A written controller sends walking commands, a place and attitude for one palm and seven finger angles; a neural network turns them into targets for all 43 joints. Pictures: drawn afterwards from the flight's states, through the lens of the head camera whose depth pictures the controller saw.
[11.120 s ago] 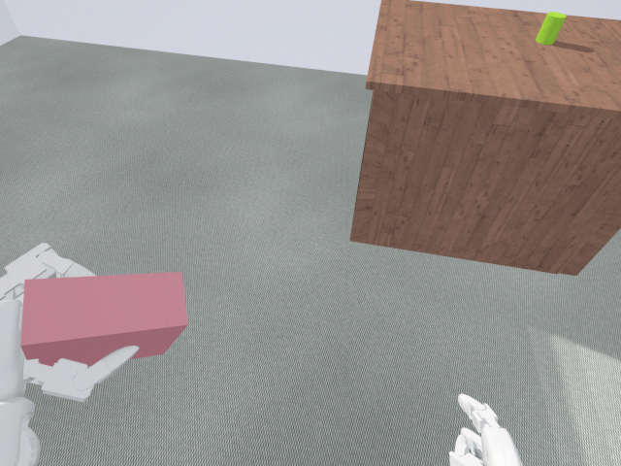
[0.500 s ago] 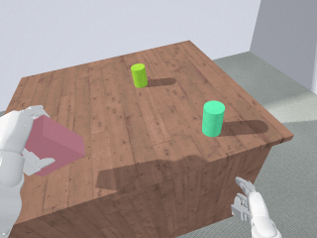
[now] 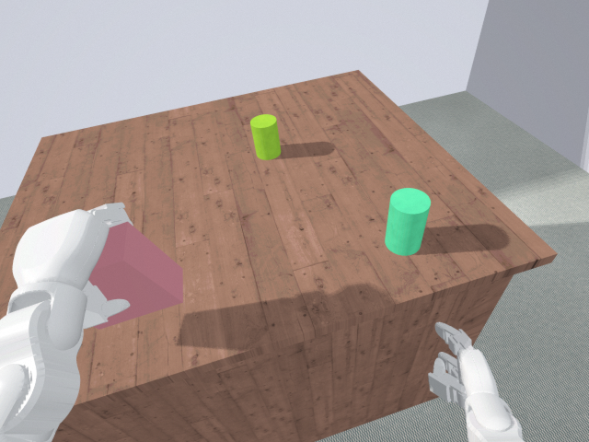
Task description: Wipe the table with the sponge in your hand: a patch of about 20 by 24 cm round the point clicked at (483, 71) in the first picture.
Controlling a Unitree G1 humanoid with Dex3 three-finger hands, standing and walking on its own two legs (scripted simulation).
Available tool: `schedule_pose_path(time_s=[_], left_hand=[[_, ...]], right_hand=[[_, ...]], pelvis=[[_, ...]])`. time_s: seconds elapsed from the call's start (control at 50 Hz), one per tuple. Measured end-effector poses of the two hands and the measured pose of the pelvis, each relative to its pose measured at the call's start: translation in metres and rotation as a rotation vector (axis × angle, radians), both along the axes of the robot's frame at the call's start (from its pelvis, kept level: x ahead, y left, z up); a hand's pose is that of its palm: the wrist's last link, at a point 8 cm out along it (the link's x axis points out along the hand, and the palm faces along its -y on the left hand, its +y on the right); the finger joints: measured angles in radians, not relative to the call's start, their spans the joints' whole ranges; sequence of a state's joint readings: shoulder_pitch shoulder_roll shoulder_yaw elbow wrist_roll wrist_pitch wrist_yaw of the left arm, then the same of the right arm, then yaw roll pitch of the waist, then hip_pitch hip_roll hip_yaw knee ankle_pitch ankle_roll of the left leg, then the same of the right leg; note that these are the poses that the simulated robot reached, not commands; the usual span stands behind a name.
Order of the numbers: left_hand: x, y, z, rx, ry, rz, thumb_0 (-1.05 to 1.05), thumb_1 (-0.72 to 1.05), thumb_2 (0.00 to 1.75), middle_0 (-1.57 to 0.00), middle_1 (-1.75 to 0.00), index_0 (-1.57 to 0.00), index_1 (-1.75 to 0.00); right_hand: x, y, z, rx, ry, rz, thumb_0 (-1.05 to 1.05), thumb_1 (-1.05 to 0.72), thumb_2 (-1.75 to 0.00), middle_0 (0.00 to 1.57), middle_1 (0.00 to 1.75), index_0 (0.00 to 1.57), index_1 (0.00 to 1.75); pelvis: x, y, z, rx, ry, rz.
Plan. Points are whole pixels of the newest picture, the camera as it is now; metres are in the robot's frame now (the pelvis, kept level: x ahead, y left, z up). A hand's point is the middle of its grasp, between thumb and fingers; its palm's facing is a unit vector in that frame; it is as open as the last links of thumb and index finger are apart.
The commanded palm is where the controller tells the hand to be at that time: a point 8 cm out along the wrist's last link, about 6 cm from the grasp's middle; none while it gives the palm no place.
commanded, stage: turn the palm down, sponge in hand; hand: left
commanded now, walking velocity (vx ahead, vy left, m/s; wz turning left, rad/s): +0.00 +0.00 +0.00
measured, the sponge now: (122, 286) +0.24 +0.27 +0.12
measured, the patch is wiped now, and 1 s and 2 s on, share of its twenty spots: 0.00 0.00 0.00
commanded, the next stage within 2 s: move the sponge above the wiping area in 0.28 s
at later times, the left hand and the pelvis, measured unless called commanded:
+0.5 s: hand (98, 261) +0.24 +0.27 +0.18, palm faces +0.20 -0.08 -0.98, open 9.3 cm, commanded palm +0.19 +0.27 +0.25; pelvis +0.00 -0.01 +0.00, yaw +0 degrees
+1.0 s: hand (84, 266) +0.23 +0.29 +0.17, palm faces +0.20 -0.05 -0.98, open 9.3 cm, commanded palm +0.19 +0.27 +0.23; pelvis +0.01 -0.01 +0.00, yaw +0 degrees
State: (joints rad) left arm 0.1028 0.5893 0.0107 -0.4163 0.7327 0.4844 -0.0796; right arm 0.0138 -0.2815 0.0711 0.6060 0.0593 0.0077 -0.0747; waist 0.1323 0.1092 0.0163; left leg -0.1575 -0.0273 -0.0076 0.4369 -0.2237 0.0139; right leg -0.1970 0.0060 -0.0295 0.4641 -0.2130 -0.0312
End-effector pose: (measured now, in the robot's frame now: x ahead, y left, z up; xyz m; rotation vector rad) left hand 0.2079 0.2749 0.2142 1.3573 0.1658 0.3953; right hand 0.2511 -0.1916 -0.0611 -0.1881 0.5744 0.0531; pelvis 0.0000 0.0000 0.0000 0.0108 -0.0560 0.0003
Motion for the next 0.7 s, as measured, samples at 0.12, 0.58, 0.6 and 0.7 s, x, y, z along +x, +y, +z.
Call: schedule_pose_path(time_s=[0.12,0.58,0.6,0.7], left_hand=[[0.001,0.0,0.018,0.089,-0.063,-0.017,-0.01,-0.43,1.03,-0.81,-1.37,-0.82,-1.37],[-0.001,0.003,0.021,0.089,-0.053,0.055,-0.01,-0.43,1.03,-0.81,-1.37,-0.82,-1.38],[0.0,0.005,0.021,0.083,-0.052,0.069,-0.01,-0.43,1.03,-0.81,-1.37,-0.82,-1.38],[0.004,0.003,0.006,0.046,0.007,0.077,-0.01,-0.43,1.03,-0.81,-1.38,-0.81,-1.38]], right_hand=[[0.001,-0.001,0.001,-0.016,0.006,0.01,0.02,-0.9,-0.9,0.2,0.3,0.21,0.31],[0.002,-0.005,0.0,0.01,0.006,0.023,0.02,-0.9,-0.9,0.2,0.3,0.22,0.31],[0.002,-0.005,0.0,0.013,0.006,0.022,0.02,-0.9,-0.9,0.2,0.3,0.22,0.31],[0.001,-0.006,-0.002,0.021,0.002,0.016,0.02,-0.9,-0.9,0.2,0.3,0.22,0.31]], pelvis=[[0.003,-0.002,0.0,-0.001,-0.015,-0.005],[0.001,-0.011,0.001,0.001,-0.015,0.0],[0.001,-0.012,0.001,0.001,-0.015,-0.001],[0.0,-0.012,0.001,0.002,-0.008,0.002]])
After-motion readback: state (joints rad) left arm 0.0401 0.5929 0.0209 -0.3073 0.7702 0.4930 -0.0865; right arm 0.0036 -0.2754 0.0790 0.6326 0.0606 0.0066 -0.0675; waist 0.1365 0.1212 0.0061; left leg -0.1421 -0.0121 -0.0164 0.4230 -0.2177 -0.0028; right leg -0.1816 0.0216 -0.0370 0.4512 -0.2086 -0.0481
